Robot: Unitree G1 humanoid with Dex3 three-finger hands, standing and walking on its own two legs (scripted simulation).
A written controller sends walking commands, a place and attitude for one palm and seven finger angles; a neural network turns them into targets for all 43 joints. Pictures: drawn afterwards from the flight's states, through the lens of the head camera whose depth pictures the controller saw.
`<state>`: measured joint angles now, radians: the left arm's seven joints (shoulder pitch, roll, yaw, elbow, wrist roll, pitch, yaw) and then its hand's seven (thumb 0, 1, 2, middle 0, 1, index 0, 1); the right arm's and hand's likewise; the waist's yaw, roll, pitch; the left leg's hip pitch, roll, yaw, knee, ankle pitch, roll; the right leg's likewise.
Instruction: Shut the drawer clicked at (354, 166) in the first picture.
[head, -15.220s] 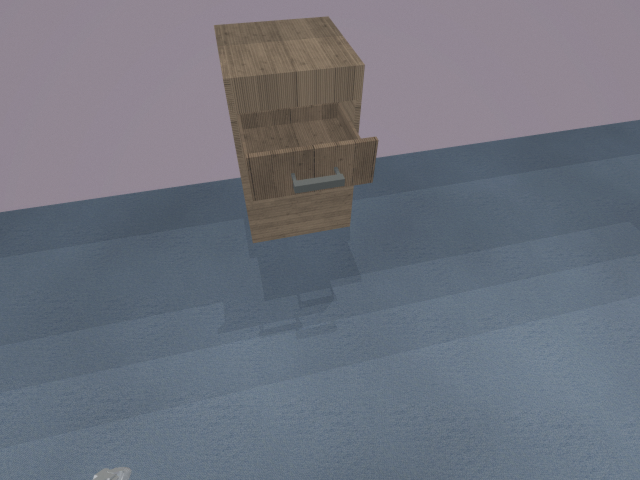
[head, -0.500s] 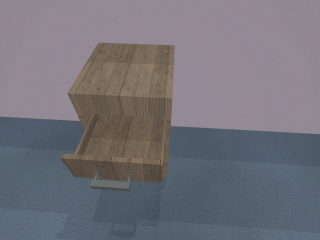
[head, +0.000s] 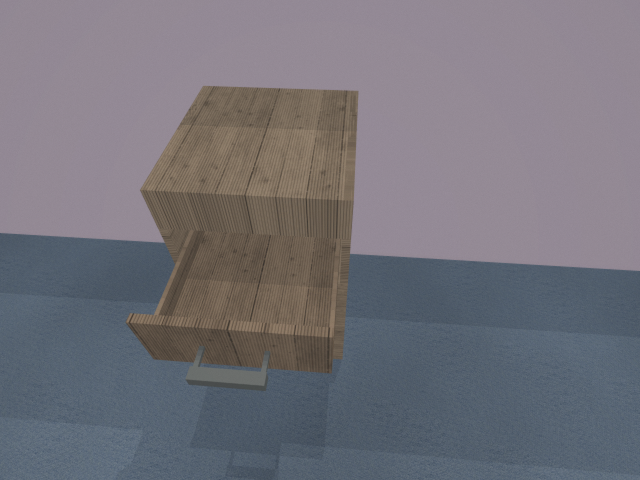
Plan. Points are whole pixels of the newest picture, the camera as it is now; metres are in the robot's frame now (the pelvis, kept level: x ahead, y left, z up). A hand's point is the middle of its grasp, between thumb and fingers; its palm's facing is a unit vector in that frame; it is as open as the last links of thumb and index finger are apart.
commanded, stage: look again from close up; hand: left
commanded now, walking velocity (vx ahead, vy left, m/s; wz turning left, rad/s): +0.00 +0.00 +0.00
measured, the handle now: (230, 366) +0.36 +0.20 -0.24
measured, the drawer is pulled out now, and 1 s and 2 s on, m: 0.24 0.24 0.24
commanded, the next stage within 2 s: raise the hand and make a fist in 0.12 s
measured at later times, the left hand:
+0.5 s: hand (191, 427) +0.19 +0.17 -0.03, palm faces +0.05 -1.00 +0.03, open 6.7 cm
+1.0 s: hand (220, 473) +0.16 +0.15 -0.12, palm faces -0.15 -0.99 +0.03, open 4.1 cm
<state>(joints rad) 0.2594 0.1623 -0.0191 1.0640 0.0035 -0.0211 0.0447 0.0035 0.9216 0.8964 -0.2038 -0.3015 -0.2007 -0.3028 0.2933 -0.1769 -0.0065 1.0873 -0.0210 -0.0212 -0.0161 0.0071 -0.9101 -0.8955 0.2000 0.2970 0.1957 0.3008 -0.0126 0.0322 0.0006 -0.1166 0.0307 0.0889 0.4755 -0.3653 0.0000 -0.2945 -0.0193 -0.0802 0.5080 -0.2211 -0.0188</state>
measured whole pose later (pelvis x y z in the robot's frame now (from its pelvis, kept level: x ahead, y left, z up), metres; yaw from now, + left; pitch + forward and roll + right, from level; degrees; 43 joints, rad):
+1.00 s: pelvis -0.07 -0.01 -0.14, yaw +3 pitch +23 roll -1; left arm 0.28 0.20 0.08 -0.01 -0.24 -0.31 -0.36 0.01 0.90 0.90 -0.81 -0.96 -0.81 -0.96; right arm 0.17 -0.18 0.02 0.52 0.03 -0.21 0.00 0.02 -0.90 -0.89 0.21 0.30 0.21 0.30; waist 0.00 0.02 -0.15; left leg -1.17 0.03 0.01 1.44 -0.66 0.01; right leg -1.29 -0.09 -0.11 1.34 -0.45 -0.04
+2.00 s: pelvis -0.06 +0.01 -0.17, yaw +5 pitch +27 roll -2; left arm 0.38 0.20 -0.02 -0.12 -0.15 -0.39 -0.22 0.01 0.90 0.90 -1.40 -1.60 -1.40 -1.60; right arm 0.15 -0.23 0.01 0.42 0.01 -0.11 0.01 0.02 -0.90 -0.89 0.21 0.30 0.20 0.30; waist -0.02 0.02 -0.20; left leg -1.29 -0.01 -0.01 1.54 -0.73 0.02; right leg -1.40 -0.08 -0.10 1.44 -0.52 -0.02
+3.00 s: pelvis -0.08 +0.01 -0.22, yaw +5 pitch +32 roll -2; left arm -0.02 0.21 0.01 0.22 -0.14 -0.45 -0.18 0.01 0.90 0.90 -1.40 -1.60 -1.40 -1.60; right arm 0.12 -0.26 0.02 0.50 0.00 -0.09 0.04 0.02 -0.90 -0.89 0.21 0.30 0.20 0.30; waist -0.06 0.02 -0.22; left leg -1.52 -0.02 -0.01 1.72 -0.75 0.03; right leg -1.63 -0.09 -0.09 1.60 -0.52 -0.02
